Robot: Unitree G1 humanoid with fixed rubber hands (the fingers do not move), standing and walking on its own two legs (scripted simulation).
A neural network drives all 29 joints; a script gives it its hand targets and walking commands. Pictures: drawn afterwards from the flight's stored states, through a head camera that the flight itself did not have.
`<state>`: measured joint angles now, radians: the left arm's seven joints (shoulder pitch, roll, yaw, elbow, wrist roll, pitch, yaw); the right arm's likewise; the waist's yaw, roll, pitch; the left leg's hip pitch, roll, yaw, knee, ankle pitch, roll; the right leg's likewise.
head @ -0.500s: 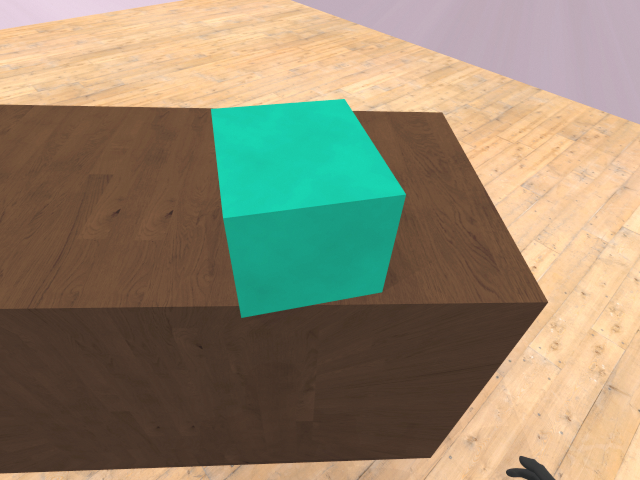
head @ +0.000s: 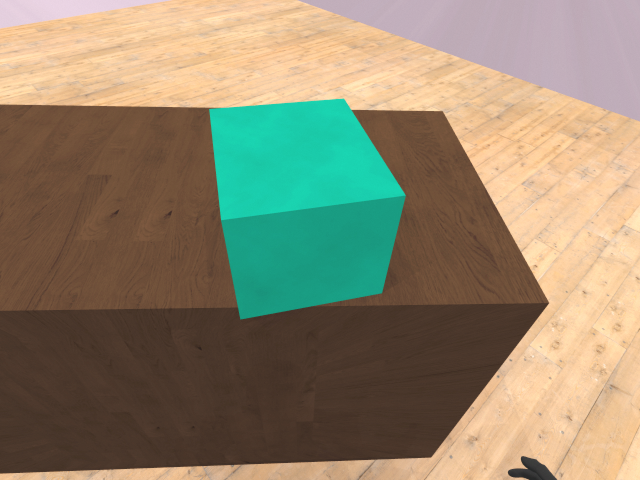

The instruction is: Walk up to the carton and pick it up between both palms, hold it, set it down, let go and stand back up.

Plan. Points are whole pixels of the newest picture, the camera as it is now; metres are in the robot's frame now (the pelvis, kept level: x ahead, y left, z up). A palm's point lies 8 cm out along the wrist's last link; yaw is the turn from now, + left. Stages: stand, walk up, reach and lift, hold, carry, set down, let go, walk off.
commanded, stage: stand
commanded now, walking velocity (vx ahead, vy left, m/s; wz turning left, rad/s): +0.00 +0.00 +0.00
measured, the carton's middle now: (295, 201) +0.50 +0.03 +0.09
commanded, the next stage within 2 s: none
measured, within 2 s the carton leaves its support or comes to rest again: neither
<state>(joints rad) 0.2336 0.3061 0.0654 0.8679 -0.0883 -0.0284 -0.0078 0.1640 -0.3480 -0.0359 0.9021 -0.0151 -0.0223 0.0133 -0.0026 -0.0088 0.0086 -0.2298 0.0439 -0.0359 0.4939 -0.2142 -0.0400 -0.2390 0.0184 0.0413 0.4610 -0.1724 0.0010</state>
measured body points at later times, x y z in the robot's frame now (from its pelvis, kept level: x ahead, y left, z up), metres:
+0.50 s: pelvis +0.01 +0.00 +0.00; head +0.00 +0.00 +0.45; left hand +0.11 +0.28 -0.12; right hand +0.13 -0.31 -0.10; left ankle +0.04 +0.15 -0.74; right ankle +0.05 -0.13 -0.74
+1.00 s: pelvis +0.02 -0.01 +0.00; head +0.01 +0.00 +0.45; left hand +0.12 +0.28 -0.11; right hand +0.13 -0.31 -0.11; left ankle +0.04 +0.15 -0.74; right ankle +0.05 -0.13 -0.74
